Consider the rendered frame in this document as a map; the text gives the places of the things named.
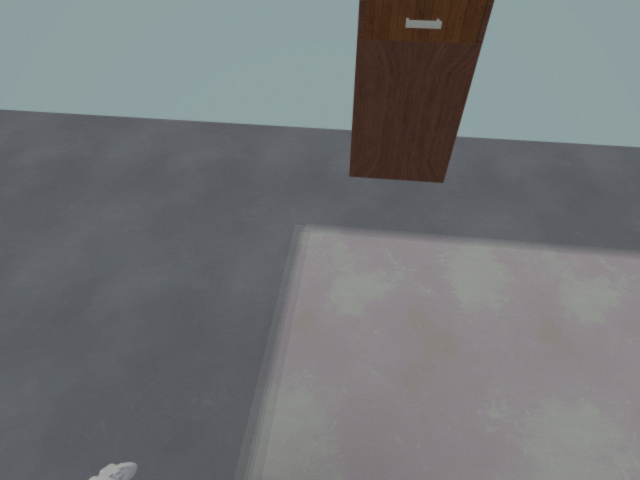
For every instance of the drawer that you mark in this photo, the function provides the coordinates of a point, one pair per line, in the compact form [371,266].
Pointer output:
[461,20]

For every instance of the cabinet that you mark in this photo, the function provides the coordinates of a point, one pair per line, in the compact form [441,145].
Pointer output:
[409,98]

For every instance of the handle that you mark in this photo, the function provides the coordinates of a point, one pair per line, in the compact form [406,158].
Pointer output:
[423,24]

